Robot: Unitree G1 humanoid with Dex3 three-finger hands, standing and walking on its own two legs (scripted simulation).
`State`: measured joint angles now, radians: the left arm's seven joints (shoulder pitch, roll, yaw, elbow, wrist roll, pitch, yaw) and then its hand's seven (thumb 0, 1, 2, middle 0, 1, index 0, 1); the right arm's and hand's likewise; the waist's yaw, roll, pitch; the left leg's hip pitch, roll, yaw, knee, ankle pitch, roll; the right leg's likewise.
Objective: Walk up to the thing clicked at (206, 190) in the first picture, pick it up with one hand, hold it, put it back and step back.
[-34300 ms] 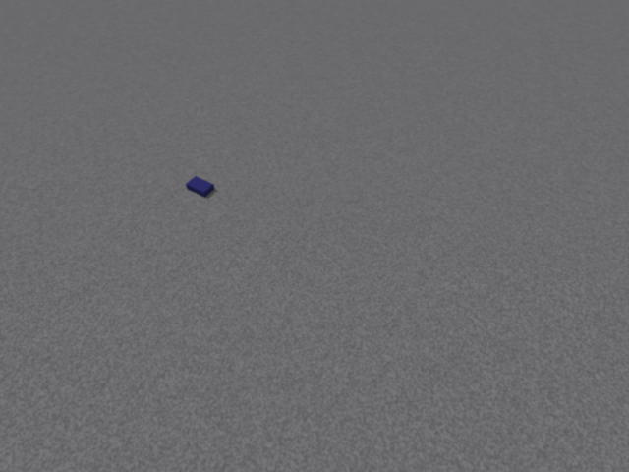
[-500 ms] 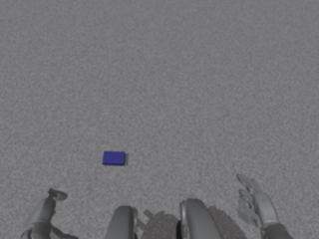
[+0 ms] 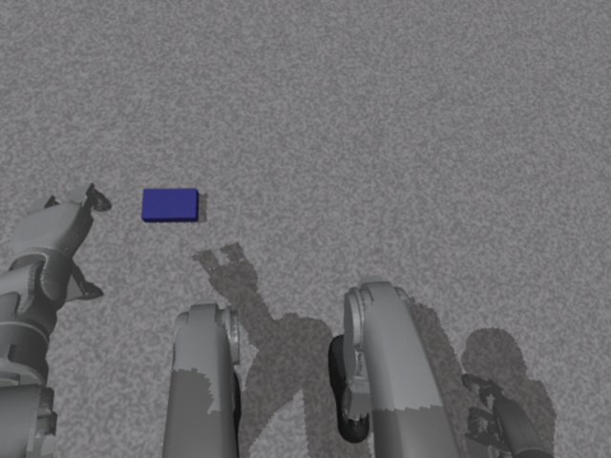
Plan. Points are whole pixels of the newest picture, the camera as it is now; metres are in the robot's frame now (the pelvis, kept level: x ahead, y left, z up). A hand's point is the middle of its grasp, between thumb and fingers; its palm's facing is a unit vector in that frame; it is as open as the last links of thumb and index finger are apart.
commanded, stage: rise first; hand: left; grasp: from above
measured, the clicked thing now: (171, 205) +0.57 +0.22 -0.42
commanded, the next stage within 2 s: none
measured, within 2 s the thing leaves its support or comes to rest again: neither
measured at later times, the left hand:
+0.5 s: hand (106, 220) +0.48 +0.29 -0.23, palm faces -0.48 +0.00 -0.88, open 14.1 cm
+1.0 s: hand (123, 209) +0.51 +0.27 -0.28, palm faces -0.48 +0.01 -0.88, open 13.9 cm
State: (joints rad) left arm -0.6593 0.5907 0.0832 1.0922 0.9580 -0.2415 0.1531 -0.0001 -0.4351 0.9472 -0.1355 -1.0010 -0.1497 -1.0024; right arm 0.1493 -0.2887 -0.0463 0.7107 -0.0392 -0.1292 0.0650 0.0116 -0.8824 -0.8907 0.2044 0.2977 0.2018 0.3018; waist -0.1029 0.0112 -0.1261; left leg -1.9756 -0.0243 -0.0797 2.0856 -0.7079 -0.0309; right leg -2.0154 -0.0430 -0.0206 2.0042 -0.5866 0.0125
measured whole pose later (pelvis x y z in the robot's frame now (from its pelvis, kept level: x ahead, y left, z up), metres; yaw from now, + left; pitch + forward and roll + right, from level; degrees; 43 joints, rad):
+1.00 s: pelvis +0.00 +0.02 -0.10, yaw -5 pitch +35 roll -10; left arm -1.09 0.89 0.08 1.52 1.36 -0.31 0.36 0.00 -0.47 0.97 -0.13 -0.89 -0.13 -0.90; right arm 0.17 -0.29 0.13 0.69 -0.17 -0.02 0.14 0.00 -0.91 -0.89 0.20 0.30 0.20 0.30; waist -0.33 -0.03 0.01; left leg -2.31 -0.05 -0.14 2.43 -0.73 0.00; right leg -2.29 -0.04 -0.05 2.26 -0.58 0.06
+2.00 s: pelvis +0.00 +0.03 -0.11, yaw -8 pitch +34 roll -13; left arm -1.10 0.96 0.09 1.53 1.36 -0.29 0.40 0.00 -0.38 0.89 -0.19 -0.87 -0.20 -0.87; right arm 0.19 -0.31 0.19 0.64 -0.17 -0.06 0.17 0.00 -0.91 -0.89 0.20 0.30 0.20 0.30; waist -0.37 -0.05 0.07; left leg -2.33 -0.04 -0.17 2.46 -0.73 0.01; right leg -2.29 -0.03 -0.08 2.26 -0.57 0.06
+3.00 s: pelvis -0.01 +0.03 -0.11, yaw -8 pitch +33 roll -13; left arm -1.11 0.96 0.07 1.49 1.34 -0.29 0.33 0.00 -0.36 0.89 -0.25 -0.79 -0.24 -0.81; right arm 0.20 -0.33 0.19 0.61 -0.15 -0.04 0.15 0.00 -0.90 -0.89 0.21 0.30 0.20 0.30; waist -0.36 -0.04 0.06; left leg -2.33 -0.05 -0.16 2.45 -0.71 0.01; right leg -2.29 -0.03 -0.08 2.24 -0.55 0.06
